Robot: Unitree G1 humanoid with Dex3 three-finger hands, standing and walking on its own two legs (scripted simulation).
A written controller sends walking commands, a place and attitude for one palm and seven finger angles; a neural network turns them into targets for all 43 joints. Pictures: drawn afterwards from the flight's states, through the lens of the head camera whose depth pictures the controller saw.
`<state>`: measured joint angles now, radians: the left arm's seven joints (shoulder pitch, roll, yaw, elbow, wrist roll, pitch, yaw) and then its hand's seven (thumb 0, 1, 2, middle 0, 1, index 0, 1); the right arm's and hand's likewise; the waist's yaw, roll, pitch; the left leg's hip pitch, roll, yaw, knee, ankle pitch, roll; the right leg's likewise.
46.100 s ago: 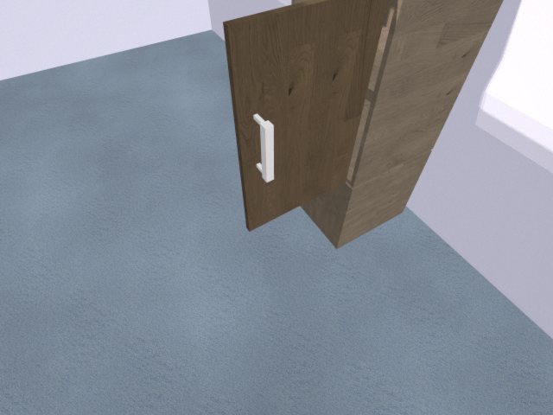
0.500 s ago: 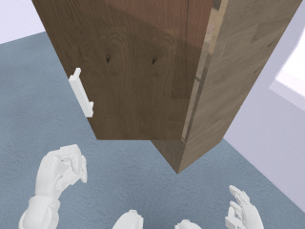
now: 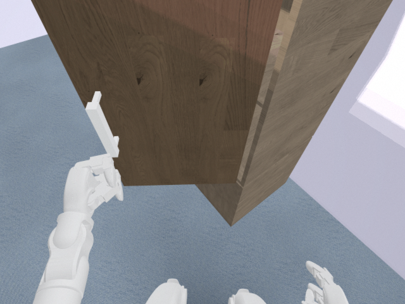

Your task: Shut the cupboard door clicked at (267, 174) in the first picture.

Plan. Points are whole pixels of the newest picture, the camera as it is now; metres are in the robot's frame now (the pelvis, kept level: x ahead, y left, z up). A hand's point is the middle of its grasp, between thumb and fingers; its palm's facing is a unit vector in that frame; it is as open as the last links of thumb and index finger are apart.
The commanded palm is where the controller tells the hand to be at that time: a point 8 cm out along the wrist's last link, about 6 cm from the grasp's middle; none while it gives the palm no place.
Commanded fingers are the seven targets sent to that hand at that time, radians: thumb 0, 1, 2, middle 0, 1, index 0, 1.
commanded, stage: bring the fist close to the handle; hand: left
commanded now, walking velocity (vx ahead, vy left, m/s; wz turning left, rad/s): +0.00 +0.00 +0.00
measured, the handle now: (106, 126) +0.47 +0.25 +0.06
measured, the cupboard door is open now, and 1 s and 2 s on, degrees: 54 54 37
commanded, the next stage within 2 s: push the door shut along its arc in 0.76 s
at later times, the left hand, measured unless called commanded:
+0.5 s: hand (117, 154) +0.39 +0.20 +0.06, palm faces +0.08 -1.00 -0.01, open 3.1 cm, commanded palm +0.36 +0.25 +0.06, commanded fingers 0.00 0.90 0.90 -1.30 -1.50 -1.30 -1.50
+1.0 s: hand (121, 157) +0.39 +0.19 +0.06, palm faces +0.06 -1.00 -0.02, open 3.1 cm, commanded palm +0.37 +0.24 +0.06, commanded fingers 0.00 0.90 0.90 -1.30 -1.50 -1.30 -1.50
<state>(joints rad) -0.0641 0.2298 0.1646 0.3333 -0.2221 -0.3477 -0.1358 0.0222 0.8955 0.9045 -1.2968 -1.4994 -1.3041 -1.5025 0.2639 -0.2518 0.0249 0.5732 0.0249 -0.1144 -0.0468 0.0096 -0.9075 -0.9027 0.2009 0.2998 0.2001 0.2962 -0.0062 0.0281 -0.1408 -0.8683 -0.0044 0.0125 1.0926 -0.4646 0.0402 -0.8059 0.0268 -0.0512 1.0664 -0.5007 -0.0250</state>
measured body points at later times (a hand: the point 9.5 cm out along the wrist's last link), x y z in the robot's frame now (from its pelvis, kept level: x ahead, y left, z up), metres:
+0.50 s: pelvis +0.00 +0.00 +0.00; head +0.07 +0.00 +0.44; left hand +0.38 +0.25 +0.06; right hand +0.10 -0.26 -0.11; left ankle +0.04 +0.09 -0.66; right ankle +0.01 -0.11 -0.66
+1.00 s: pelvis +0.00 +0.00 +0.00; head +0.07 +0.00 +0.44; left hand +0.38 +0.25 +0.06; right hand +0.12 -0.26 -0.11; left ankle +0.04 +0.09 -0.66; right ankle +0.01 -0.11 -0.66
